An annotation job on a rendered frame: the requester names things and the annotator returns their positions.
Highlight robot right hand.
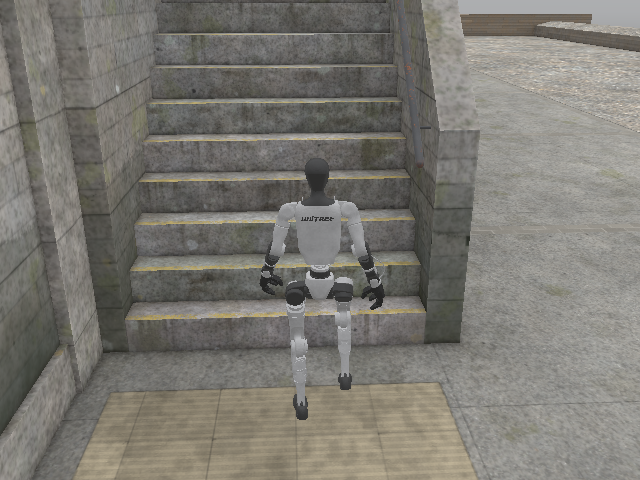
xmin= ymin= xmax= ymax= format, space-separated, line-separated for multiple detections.
xmin=361 ymin=283 xmax=385 ymax=310

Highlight right robot forearm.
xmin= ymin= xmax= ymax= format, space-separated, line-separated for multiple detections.
xmin=358 ymin=241 xmax=381 ymax=288

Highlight left robot upper arm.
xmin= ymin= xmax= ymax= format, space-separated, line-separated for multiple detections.
xmin=269 ymin=202 xmax=297 ymax=257

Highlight left robot forearm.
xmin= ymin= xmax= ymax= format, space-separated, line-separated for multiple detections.
xmin=261 ymin=241 xmax=280 ymax=278

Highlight robot torso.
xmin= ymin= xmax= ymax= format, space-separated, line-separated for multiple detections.
xmin=295 ymin=196 xmax=342 ymax=300

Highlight right robot foot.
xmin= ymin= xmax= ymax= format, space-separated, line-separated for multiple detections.
xmin=338 ymin=373 xmax=352 ymax=390

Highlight robot left hand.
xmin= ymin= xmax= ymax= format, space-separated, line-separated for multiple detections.
xmin=259 ymin=274 xmax=283 ymax=295

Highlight right robot upper arm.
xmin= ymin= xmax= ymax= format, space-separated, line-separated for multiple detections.
xmin=339 ymin=201 xmax=368 ymax=257

